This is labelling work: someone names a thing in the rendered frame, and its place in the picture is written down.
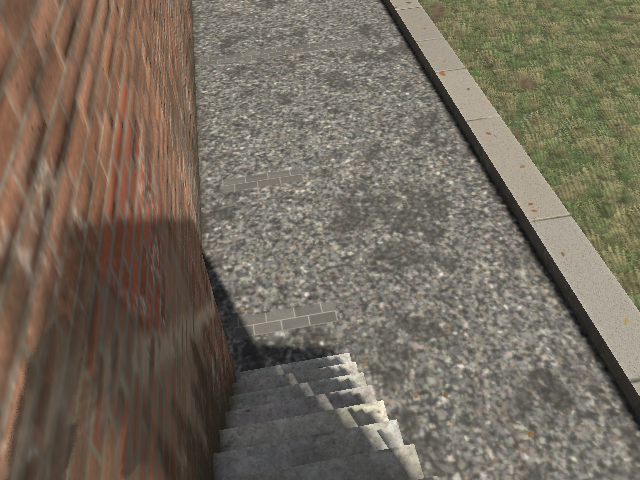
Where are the stairs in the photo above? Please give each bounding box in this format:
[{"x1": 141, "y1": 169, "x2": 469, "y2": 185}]
[{"x1": 213, "y1": 353, "x2": 438, "y2": 480}]

